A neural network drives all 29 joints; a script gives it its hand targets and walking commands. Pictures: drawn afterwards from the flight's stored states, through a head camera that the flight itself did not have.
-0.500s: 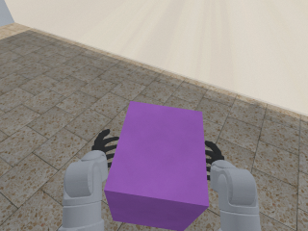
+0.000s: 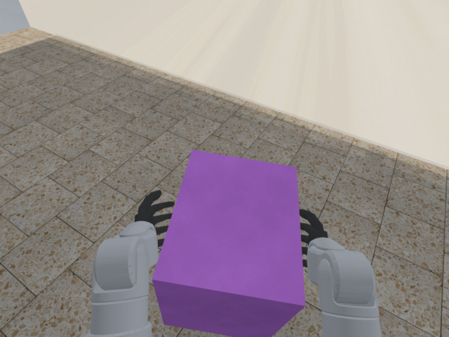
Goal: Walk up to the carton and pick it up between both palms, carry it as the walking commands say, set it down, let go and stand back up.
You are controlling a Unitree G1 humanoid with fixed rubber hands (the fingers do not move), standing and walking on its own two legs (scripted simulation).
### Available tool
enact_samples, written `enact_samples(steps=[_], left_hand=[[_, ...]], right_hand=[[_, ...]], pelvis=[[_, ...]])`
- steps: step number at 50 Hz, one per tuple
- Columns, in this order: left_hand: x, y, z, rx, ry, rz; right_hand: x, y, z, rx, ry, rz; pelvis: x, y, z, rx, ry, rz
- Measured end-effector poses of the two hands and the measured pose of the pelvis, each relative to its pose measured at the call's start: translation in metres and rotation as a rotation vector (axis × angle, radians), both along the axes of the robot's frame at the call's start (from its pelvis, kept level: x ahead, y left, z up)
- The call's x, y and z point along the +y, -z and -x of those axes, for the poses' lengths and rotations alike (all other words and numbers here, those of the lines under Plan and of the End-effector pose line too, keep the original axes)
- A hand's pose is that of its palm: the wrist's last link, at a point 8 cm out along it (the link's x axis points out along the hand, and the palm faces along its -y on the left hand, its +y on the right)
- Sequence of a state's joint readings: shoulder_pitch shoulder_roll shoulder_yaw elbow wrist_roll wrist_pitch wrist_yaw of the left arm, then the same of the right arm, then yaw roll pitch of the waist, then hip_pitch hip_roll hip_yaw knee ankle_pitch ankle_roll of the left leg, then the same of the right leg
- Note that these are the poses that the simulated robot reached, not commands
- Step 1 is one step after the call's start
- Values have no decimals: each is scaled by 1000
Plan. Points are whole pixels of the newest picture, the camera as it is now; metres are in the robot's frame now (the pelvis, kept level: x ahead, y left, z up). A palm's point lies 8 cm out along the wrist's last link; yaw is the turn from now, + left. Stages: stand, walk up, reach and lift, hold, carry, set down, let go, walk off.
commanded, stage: carry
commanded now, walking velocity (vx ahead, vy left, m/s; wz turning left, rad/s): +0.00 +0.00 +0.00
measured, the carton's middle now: (229, 247) +0.29 +0.01 +0.02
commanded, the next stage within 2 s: hold in 1.46 s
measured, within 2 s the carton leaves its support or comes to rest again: neither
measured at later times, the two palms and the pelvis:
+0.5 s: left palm (137, 230) +0.28 +0.16 +0.08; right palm (307, 249) +0.26 -0.12 +0.07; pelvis +0.01 +0.02 +0.00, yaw +0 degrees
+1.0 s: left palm (132, 226) +0.29 +0.17 +0.08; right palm (300, 242) +0.28 -0.11 +0.07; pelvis +0.02 +0.02 +0.00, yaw +0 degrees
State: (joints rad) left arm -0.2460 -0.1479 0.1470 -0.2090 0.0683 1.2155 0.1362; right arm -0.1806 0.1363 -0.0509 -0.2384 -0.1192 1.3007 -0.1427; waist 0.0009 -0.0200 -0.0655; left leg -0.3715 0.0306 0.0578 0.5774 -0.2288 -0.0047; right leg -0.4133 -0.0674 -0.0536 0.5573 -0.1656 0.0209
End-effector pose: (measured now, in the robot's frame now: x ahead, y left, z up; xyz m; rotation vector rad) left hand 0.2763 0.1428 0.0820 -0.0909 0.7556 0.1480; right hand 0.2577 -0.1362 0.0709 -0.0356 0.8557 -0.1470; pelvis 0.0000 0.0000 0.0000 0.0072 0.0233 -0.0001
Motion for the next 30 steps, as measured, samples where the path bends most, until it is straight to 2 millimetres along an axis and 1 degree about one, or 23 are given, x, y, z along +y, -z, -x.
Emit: enact_samples(steps=[17,30], left_hand=[[9,-3,-5,-12,10,-8],[18,2,-7,-1,0,-11]], right_hand=[[9,0,-2,-12,8,-6],[18,5,-7,-1,-6,-6]], pelvis=[[12,1,-5,-3,0,2],[18,1,-10,-1,-3,4]])
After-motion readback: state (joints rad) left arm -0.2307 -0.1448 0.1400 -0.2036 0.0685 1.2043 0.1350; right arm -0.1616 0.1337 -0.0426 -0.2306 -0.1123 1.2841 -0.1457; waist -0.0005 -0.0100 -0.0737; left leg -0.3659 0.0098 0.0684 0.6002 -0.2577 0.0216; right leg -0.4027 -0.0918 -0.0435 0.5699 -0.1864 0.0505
